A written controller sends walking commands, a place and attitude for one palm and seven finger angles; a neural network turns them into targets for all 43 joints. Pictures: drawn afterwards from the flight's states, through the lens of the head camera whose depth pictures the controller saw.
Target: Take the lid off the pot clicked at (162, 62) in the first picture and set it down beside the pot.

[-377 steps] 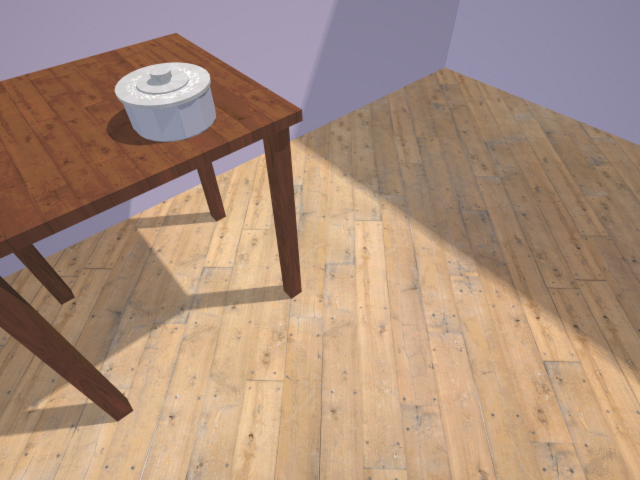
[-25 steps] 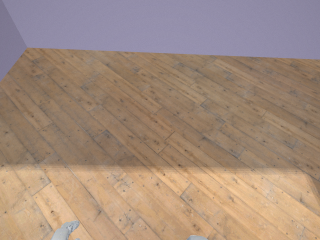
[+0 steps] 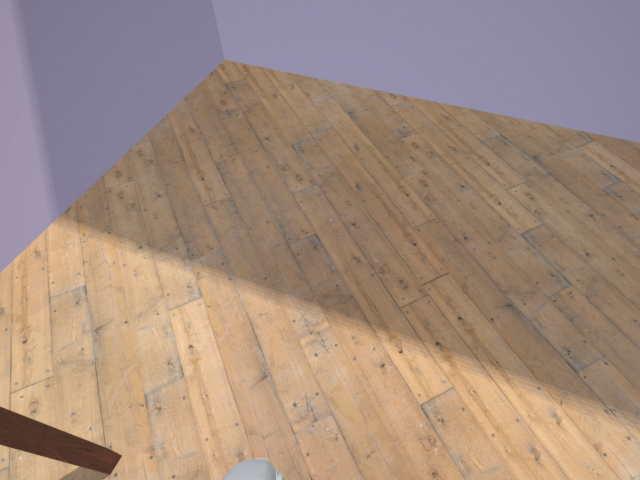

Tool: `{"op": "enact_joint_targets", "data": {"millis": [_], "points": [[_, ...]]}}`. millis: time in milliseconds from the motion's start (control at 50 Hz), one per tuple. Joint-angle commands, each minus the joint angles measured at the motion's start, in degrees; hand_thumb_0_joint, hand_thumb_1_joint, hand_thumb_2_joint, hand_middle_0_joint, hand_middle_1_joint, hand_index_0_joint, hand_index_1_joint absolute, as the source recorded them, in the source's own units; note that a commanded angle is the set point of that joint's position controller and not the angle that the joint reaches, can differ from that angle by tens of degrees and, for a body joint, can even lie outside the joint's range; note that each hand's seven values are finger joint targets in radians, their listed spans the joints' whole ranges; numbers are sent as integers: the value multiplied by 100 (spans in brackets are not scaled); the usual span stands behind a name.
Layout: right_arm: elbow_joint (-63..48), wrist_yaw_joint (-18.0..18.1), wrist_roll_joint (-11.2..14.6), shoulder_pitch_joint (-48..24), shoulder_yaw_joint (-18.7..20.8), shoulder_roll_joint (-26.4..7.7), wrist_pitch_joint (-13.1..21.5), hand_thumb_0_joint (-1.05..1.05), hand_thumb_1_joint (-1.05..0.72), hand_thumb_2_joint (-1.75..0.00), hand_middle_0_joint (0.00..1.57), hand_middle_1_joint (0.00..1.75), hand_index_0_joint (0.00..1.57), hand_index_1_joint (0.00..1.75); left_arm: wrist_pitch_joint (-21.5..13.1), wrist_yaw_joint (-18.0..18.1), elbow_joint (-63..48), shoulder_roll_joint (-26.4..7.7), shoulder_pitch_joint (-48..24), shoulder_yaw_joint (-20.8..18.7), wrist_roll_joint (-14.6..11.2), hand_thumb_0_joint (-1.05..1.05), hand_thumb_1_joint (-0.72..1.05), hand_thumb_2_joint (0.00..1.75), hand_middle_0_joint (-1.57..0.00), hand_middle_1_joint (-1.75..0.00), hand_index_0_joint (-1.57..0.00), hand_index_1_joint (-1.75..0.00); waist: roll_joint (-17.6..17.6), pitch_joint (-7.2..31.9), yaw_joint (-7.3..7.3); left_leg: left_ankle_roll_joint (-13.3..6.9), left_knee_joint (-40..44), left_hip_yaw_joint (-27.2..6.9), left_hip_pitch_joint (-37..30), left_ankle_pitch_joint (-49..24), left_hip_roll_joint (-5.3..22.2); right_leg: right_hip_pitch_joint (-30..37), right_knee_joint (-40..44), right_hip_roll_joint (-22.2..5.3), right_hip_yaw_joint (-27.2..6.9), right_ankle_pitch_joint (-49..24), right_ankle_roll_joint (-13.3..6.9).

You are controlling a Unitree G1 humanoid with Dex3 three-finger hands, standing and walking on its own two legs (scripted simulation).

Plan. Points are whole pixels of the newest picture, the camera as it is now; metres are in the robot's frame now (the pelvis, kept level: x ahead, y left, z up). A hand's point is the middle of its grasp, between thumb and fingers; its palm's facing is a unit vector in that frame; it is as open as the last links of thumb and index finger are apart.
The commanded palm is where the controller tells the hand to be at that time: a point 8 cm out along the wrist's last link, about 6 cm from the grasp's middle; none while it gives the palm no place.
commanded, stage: turn to face it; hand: left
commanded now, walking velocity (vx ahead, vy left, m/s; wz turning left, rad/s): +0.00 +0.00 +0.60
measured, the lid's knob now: out of the picture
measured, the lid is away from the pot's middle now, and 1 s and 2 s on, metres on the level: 0.00 0.00 0.00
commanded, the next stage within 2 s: take the last steps up to it in 1.88 s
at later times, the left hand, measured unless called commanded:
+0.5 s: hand out of the picture +0.07 +0.27 -0.15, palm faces +0.29 -0.92 -0.27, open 7.4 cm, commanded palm none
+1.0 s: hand out of the picture -0.06 +0.20 -0.16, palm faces +0.57 -0.77 -0.27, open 7.4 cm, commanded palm none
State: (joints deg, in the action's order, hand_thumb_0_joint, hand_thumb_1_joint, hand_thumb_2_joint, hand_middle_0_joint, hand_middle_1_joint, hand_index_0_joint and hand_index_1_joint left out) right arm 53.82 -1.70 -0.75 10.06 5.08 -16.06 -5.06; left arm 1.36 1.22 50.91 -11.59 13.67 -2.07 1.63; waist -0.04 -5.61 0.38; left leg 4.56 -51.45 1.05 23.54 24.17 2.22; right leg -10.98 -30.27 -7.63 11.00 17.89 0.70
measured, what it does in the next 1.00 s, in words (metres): steps on the spot, turning left: left foot, then right foot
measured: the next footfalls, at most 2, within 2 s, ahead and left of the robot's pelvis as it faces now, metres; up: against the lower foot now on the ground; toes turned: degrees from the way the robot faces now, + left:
left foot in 0.10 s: +0.04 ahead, +0.14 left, +0.00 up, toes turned +8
right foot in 0.60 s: +0.10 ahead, -0.09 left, +0.00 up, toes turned +20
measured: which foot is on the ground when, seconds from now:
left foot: up 0.00-0.08, down 0.10-0.60, up 0.62-1.00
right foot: down 0.00-0.10, up 0.12-0.58, down 0.60-1.00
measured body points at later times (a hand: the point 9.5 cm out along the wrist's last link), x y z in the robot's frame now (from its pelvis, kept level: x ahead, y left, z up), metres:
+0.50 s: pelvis +0.01 +0.03 +0.00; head +0.05 +0.04 +0.45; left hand +0.06 +0.32 -0.13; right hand +0.15 -0.20 -0.14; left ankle +0.00 +0.13 -0.74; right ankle +0.06 -0.12 -0.69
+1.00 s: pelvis +0.01 +0.00 +0.00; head +0.05 +0.02 +0.44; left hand -0.09 +0.24 -0.14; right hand +0.23 -0.17 -0.15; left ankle -0.07 +0.11 -0.70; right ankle +0.06 -0.10 -0.74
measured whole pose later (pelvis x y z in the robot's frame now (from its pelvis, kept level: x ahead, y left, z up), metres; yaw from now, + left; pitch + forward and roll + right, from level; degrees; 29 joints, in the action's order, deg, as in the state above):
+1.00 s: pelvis +0.01 +0.00 +0.00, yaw +36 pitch -1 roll +1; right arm 53.8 -1.8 -0.6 9.2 4.5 -15.2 -4.7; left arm 1.5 1.2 50.9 -12.1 13.7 -2.4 1.7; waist -0.4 -6.3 0.0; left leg 4.0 -47.9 2.5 21.7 24.4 2.0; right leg -12.0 -31.5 -8.5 13.5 17.9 0.6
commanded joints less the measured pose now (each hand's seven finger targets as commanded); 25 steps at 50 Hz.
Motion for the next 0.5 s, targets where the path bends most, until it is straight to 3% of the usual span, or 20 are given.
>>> {"op": "enact_joint_targets", "data": {"millis": [0, 20, 40, 60, 80, 100, 160, 180, 220, 260, 360, 440, 480], "points": [[-614, 9, 43, -297, -20, -223, 286, 0, -90, -90, 20, 30, 20, 30, -92, 57, -298, -1474, 172, -414, 11, 0, 90, 90, -20, -30, -20, -30, -1347, 751, -224, -129, 1272, 481, -291, -141, -191, 702, 322, -1316, -657, -3201, -657], [-575, 17, 36, -102, -9, -289, 315, 0, -90, -90, 20, 30, 20, 30, -78, 46, -300, -1472, 113, -417, -16, 0, 90, 90, -20, -30, -20, -30, -1204, 856, -96, -165, 1850, 520, -672, -620, -227, 610, 16, -1245, -471, -3054, -488], [-510, 8, 25, 194, 36, -456, 354, 0, -90, -90, 20, 30, 20, 30, -54, 33, -291, -1401, 62, -409, -60, 0, 90, 90, -20, -30, -20, -30, -798, 1037, 78, -231, 2671, 352, -1387, -1398, -167, 259, -640, -1124, -260, -2660, -233], [-465, 39, -15, 548, 173, -1035, 420, 0, -90, -90, 20, 30, 20, 30, -25, 9, -406, -1153, 165, -380, -105, 0, 90, 90, -20, -30, -20, -30, 521, 1390, 277, -615, 2996, -892, -2528, -2650, 800, -948, -1871, -637, -26, -1069, 143], [-427, 93, 8, 921, 315, -1592, 426, 0, -90, -90, 20, 30, 20, 30, -6, -14, -659, -759, -60, -248, -114, 0, 90, 90, -20, -30, -20, -30, 1917, 1451, 480, -1359, 2981, -2570, -2980, -5271, 2106, -2349, -2962, 73, -263, 2177, 519], [-297, 122, 11, 1128, 300, -1563, 373, 0, -90, -90, 20, 30, 20, 30, 56, 21, -698, -924, -346, -250, -65, 0, 90, 90, -20, -30, -20, -30, 1241, 1495, 554, -1741, 2780, -2275, -2809, -5291, 2256, -2339, -3499, -18, -821, 2111, 401], [-503, 250, -28, 267, 144, -1034, 409, 0, -90, -90, 20, 30, 20, 30, 57, -12, -470, -918, -486, -292, -65, 0, 90, 90, -20, -30, -20, -30, 1047, 894, 250, -1454, 2939, -1683, -1988, -4174, 1374, -2385, -3789, -43, -1104, 950, 460], [-564, 243, -28, 48, 88, -943, 420, 0, -90, -90, 20, 30, 20, 30, 56, -31, -409, -936, -353, -296, -67, 0, 90, 90, -20, -30, -20, -30, 982, 769, 116, -1352, 2986, -1495, -1787, -4028, 1169, -2216, -3717, -8, -1089, 721, 470], [-595, 236, -19, -15, 74, -912, 440, 0, -90, -90, 20, 30, 20, 30, 64, -49, -343, -913, -240, -294, -69, 0, 90, 90, -20, -30, -20, -30, 808, 745, 48, -1286, 3061, -1379, -1661, -3864, 978, -2028, -3485, 99, -1054, 495, 508], [-585, 226, -14, 54, 71, -902, 442, 0, -90, -90, 20, 30, 20, 30, 72, -49, -360, -912, -280, -290, -67, 0, 90, 90, -20, -30, -20, -30, 766, 709, 57, -1291, 3170, -1469, -1603, -3559, 913, -1946, -3268, 162, -1069, 372, 531], [-543, 212, -38, 290, 127, -939, 404, 0, -90, -90, 20, 30, 20, 30, 62, -12, -573, -879, -660, -272, -79, 0, 90, 90, -20, -30, -20, -30, 745, 671, 190, -1458, 3211, -2125, -1640, -2964, 956, -1934, -2536, 299, -1161, 541, 548], [-531, 215, -56, 369, 172, -932, 380, 0, -90, -90, 20, 30, 20, 30, 7, 13, -710, -811, -816, -230, -108, 0, 90, 90, -20, -30, -20, -30, 861, 809, 218, -1489, 2934, -2461, -1664, -3541, 885, -1549, -1714, 510, -1157, 723, 482], [-562, 222, -57, 267, 181, -933, 366, 0, -90, -90, 20, 30, 20, 30, -24, 29, -708, -784, -651, -217, -146, 0, 90, 90, -20, -30, -20, -30, 998, 960, 139, -1439, 2745, -2562, -1522, -3915, 802, -1053, -1119, 639, -1129, 671, 422]]}}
